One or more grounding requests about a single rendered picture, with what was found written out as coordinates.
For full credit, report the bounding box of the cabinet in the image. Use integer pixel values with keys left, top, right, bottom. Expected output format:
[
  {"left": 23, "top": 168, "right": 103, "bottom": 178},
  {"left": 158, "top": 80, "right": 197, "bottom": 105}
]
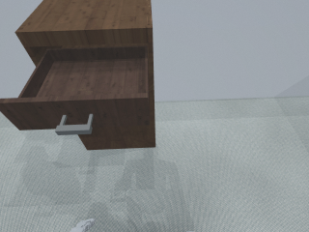
[{"left": 15, "top": 0, "right": 155, "bottom": 151}]

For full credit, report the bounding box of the handle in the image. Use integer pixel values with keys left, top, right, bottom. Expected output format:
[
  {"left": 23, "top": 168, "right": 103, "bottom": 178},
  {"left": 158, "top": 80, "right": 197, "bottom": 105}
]
[{"left": 55, "top": 113, "right": 94, "bottom": 135}]

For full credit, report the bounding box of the drawer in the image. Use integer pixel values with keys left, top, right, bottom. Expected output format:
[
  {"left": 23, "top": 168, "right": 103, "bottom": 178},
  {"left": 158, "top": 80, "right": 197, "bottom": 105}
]
[{"left": 0, "top": 45, "right": 150, "bottom": 131}]

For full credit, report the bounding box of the robot left hand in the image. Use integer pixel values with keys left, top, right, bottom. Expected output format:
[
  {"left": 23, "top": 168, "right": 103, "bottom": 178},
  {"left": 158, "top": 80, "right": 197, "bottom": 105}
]
[{"left": 70, "top": 218, "right": 95, "bottom": 232}]

